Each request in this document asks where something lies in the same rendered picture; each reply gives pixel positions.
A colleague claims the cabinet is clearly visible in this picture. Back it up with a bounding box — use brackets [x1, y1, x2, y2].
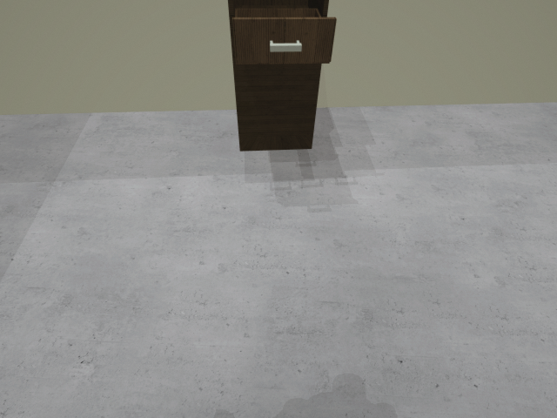
[228, 0, 329, 152]

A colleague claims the drawer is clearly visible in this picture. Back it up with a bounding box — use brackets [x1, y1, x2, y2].
[232, 9, 337, 64]

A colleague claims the handle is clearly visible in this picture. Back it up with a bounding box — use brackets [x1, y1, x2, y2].
[270, 40, 302, 52]

